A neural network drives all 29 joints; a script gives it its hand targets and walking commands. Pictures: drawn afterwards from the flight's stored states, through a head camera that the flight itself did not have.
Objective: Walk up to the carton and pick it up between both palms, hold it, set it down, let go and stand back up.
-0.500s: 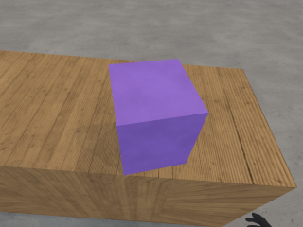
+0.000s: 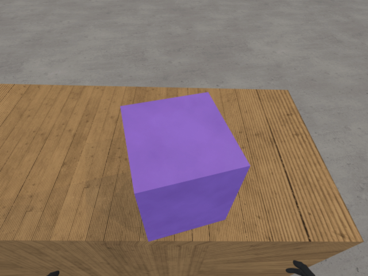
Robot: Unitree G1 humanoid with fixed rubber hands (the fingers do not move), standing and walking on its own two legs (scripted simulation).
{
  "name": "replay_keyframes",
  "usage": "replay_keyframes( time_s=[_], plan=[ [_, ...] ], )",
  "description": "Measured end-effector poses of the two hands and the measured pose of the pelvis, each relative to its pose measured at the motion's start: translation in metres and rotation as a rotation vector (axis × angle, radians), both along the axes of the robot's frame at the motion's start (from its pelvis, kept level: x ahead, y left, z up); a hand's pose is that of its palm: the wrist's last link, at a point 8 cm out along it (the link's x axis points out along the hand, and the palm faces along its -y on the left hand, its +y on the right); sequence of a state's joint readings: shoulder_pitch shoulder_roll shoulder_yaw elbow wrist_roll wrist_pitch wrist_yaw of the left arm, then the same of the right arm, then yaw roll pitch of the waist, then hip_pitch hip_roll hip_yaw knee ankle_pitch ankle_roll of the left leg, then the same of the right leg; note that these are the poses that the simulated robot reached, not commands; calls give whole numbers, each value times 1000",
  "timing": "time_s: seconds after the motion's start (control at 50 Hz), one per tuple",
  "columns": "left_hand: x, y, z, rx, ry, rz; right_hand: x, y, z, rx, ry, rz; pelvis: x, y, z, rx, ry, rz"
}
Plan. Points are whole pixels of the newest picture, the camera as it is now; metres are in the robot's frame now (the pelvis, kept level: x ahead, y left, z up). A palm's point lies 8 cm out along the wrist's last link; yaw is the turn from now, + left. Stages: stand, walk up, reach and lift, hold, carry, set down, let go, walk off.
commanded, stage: walk up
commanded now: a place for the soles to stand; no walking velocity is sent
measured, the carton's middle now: (177, 168) +0.35 +0.01 +0.03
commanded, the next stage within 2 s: none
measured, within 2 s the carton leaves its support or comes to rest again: neither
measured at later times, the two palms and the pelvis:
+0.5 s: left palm out of the picture +0.05 +0.29 -0.12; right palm out of the picture +0.05 -0.28 -0.12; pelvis -0.01 +0.01 +0.00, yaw -2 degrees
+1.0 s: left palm out of the picture -0.03 +0.31 -0.12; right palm out of the picture +0.00 -0.31 -0.12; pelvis -0.09 +0.00 -0.01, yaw -4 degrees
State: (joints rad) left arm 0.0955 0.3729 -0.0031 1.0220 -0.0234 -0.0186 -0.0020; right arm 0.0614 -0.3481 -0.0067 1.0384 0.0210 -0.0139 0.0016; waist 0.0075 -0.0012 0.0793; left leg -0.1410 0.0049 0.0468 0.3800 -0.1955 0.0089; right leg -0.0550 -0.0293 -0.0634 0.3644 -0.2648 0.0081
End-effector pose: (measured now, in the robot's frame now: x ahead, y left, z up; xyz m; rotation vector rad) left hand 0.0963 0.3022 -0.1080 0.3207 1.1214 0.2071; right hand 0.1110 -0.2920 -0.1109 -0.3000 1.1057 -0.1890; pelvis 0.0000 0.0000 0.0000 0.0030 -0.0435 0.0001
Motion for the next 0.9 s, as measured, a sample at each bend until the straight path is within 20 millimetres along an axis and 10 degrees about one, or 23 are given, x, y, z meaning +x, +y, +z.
replay_keyframes(
  time_s=[0.5, 0.9],
  plan=[
    [-41, -9, -15, -43, 115, 30, -63, 8, -5, 7, 103, -101, -14, 7, 5, -4, 1, -31],
    [-108, 11, -14, 49, 147, 0, -104, -15, -16, 3, 96, -92, -79, -2, -10, 7, -17, -53]
  ],
)
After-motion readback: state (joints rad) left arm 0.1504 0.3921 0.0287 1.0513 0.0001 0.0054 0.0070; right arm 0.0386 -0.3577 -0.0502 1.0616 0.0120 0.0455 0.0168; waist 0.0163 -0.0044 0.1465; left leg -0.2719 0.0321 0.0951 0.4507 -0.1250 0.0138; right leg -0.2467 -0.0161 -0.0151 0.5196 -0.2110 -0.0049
